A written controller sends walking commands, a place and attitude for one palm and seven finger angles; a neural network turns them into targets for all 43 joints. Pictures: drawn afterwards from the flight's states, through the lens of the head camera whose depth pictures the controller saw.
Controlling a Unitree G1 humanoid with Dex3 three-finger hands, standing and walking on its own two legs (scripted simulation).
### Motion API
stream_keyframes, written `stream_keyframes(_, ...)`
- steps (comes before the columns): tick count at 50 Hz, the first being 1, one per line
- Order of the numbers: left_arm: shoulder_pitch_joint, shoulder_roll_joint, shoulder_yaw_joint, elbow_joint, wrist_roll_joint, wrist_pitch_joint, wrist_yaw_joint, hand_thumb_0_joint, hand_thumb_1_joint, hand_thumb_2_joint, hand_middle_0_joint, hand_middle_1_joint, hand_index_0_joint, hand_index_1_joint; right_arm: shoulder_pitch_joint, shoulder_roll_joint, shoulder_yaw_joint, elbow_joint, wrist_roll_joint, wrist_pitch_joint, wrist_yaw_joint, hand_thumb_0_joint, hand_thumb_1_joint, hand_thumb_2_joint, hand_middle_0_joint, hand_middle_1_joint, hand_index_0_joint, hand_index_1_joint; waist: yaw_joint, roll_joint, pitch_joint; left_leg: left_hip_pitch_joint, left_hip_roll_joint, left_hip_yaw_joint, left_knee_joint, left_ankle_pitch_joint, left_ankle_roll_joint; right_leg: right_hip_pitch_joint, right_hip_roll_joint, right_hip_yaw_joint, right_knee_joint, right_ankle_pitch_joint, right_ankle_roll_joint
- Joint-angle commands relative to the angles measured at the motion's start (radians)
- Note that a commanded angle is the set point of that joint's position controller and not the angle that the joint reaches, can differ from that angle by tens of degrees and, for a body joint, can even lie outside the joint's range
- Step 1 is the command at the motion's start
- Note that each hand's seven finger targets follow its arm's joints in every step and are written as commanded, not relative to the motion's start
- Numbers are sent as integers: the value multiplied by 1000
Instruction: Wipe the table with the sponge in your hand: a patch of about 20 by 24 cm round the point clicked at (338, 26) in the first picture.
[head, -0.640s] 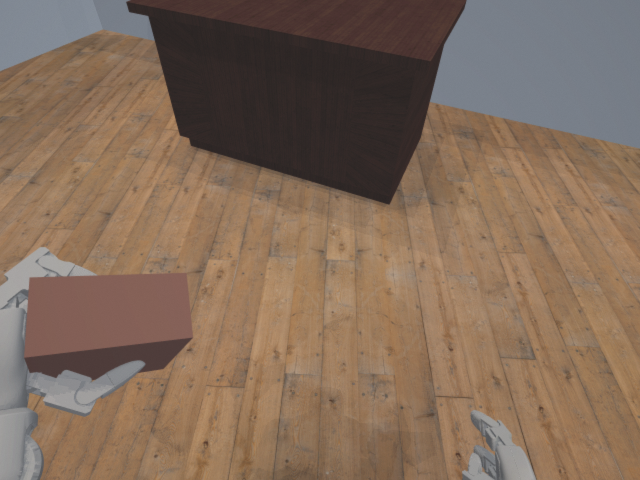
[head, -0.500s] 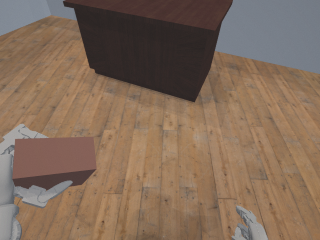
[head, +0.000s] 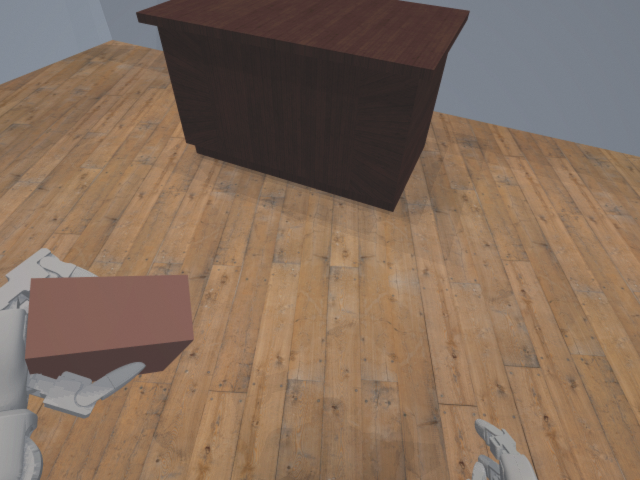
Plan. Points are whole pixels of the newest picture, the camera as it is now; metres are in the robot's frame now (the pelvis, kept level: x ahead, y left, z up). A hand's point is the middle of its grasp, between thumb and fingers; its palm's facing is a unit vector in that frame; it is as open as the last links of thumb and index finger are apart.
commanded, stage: walk to a spot facing it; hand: left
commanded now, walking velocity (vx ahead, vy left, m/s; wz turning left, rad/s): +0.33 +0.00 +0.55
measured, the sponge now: (132, 331) +0.22 +0.20 +0.14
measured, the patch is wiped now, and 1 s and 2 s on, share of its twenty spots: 0.00 0.00 0.00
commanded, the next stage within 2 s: none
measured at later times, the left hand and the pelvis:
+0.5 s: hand (80, 307) +0.23 +0.25 +0.17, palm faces +0.51 -0.72 -0.46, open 10.2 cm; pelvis +0.07 -0.02 -0.01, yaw +12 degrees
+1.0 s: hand (86, 218) +0.33 +0.28 +0.19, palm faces +0.64 -0.63 -0.44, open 10.2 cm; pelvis +0.21 -0.01 +0.00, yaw +19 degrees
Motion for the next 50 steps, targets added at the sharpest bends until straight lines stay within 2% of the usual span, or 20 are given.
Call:
stream_keyframes(1, -88, 184, 141, -248, -9, -49, 40, 0, 100, 1300, -1200, -1600, -1200, -1600, -106, -109, -48, -147, -10, -41, -21, 0, -900, -900, 200, 300, 200, 300, -8, -7, -9, -153, 49, -82, -72, -280, 56, 31, -149, 128, -96, -368, -66)
stream_keyframes(4, -85, 187, 154, -244, -13, -60, 41, 0, 100, 1300, -1200, -1600, -1200, -1600, -95, -100, -47, -135, -10, -48, -17, 0, -900, -900, 200, 300, 200, 300, -7, -72, -38, -204, 23, -31, 18, -215, 43, 105, -219, 166, -67, -332, -90)
stream_keyframes(7, -99, 182, 146, -247, -11, -68, 35, 0, 100, 1300, -1200, -1600, -1200, -1600, -93, -102, -46, -131, -6, -45, -20, 0, -900, -900, 200, 300, 200, 300, -16, 21, 37, -134, 48, -69, -55, -313, 59, -61, -189, 111, 6, -461, -69)
stream_keyframes(9, -149, 170, 136, -286, -5, -84, 31, 0, 100, 1300, -1200, -1600, -1200, -1600, -88, -120, -46, -125, -5, -56, -23, 0, -900, -900, 200, 300, 200, 300, -30, 242, 63, -66, 208, -408, -244, -417, 147, -191, -44, -38, 271, -400, 4)
stream_keyframes(10, -160, 169, 139, -270, 4, -91, 29, 0, 100, 1300, -1200, -1600, -1200, -1600, -72, -121, -54, -117, -8, -66, -21, 0, -900, -900, 200, 300, 200, 300, -35, 285, 73, -39, 295, -610, -331, -391, 206, -243, -2, -26, 433, -379, 14)
stream_keyframes(11, -163, 172, 129, -274, 13, -96, 24, 0, 100, 1300, -1200, -1600, -1200, -1600, -65, -113, -59, -110, -15, -78, -16, 0, -900, -900, 200, 300, 200, 300, -36, 250, 65, 43, 314, -655, -319, -284, 234, -305, -27, 27, 482, -356, 10)
stream_keyframes(15, -63, 156, 125, -306, -5, -89, 11, 0, 100, 1300, -1200, -1600, -1200, -1600, -57, -115, -66, -87, -17, -92, 6, 0, -900, -900, 200, 300, 200, 300, -13, 224, -51, 164, 236, -436, -207, 108, 208, -218, -19, -26, 351, -306, 28)
stream_keyframes(20, -30, 167, 144, -248, -18, -76, 1, 0, 100, 1300, -1200, -1600, -1200, -1600, -97, -106, -57, -89, -17, -66, 10, 0, -900, -900, 200, 300, 200, 300, 10, 207, -53, -83, 155, -246, -138, 26, 124, 160, 2, -104, -16, -175, 14)
stream_keyframes(21, -32, 172, 149, -226, -13, -74, 0, 0, 100, 1300, -1200, -1600, -1200, -1600, -95, -94, -57, -91, -13, -56, 7, 0, -900, -900, 200, 300, 200, 300, 15, 107, -62, -214, 116, -168, -34, -38, 86, 309, -66, -31, -120, -160, -21)
stream_keyframes(23, -65, 228, 191, -174, -25, -63, 9, 0, 100, 1300, -1200, -1600, -1200, -1600, -110, -82, -60, -112, -4, -41, 1, 0, -900, -900, 200, 300, 200, 300, 23, -261, -41, -488, -27, 35, 510, -264, -3, 385, -467, 514, -304, -267, -191)
stream_keyframes(24, -102, 226, 182, -191, -28, -70, 13, 0, 100, 1300, -1200, -1600, -1200, -1600, -133, -104, -70, -112, -8, -47, 2, 0, -900, -900, 200, 300, 200, 300, 14, -220, -22, -479, 23, -30, 620, -219, -16, 294, -480, 511, -308, -288, -206)
stream_keyframes(29, -100, 210, 163, -232, -11, -104, 6, 0, 100, 1300, -1200, -1600, -1200, -1600, -152, -85, -50, -112, -10, -14, -5, 0, -900, -900, 200, 300, 200, 300, 8, -134, 47, -336, 102, 55, 445, -94, -30, 161, -347, 66, -246, 96, -147)
stream_keyframes(34, -102, 185, 140, -310, -14, -85, 42, 0, 100, 1300, -1200, -1600, -1200, -1600, -141, -63, -60, -161, -9, -36, -11, 0, -900, -900, 200, 300, 200, 300, 42, -166, -25, -77, 18, 240, 63, -34, -8, 194, -304, -31, -137, 302, -132)
stream_keyframes(36, -126, 185, 137, -349, -16, -82, 55, 0, 100, 1300, -1200, -1600, -1200, -1600, -100, -78, -74, -161, -7, -40, -19, 0, -900, -900, 200, 300, 200, 300, 2, -100, -117, 142, -34, 290, -91, 72, -4, 178, -252, -111, 97, 437, -83)
stream_keyframes(37, -129, 194, 144, -367, -16, -93, 58, 0, 100, 1300, -1200, -1600, -1200, -1600, -85, -92, -84, -168, -2, -40, -25, 0, -900, -900, 200, 300, 200, 300, -22, -3, -170, 337, 23, 202, -109, 118, 30, 55, -227, -134, 294, 408, -39)
stream_keyframes(38, -97, 165, 125, -368, -18, -96, 59, 0, 100, 1300, -1200, -1600, -1200, -1600, -91, -126, -94, -168, 0, -38, -19, 0, -900, -900, 200, 300, 200, 300, -20, 243, -208, 500, 252, -137, -149, 226, 127, -167, -113, -158, 547, -34, 14)
stream_keyframes(39, -154, 183, 130, -404, -21, -107, 64, 0, 100, 1300, -1200, -1600, -1200, -1600, -94, -117, -84, -175, 8, -41, -3, 0, -900, -900, 200, 300, 200, 300, -11, 295, -194, 525, 421, -437, -208, 406, 239, -321, -38, -71, 731, -380, 14)
stream_keyframes(40, -149, 226, 160, -306, -11, -98, 47, 0, 100, 1300, -1200, -1600, -1200, -1600, -108, -118, -84, -148, 8, -44, 6, 0, -900, -900, 200, 300, 200, 300, -16, 211, -138, 411, 460, -474, -252, 222, 267, -388, -94, 11, 800, -368, 10)
stream_keyframes(47, -5, 160, 167, -344, -35, -97, 19, 0, 100, 1300, -1200, -1600, -1200, -1600, -122, -93, -76, -135, 10, -73, 12, 0, -900, -900, 200, 300, 200, 300, 18, 243, -46, 41, 293, -17, -303, 24, 153, -159, -127, -107, 383, -119, 40)
stream_keyframes(50, -42, 152, 155, -264, -33, -93, 14, 0, 100, 1300, -1200, -1600, -1200, -1600, -116, -96, -71, -128, 5, -76, 0, 0, -900, -900, 200, 300, 200, 300, 15, 227, -25, -13, 270, 37, -262, -77, 121, -23, -75, -182, 224, -80, 53)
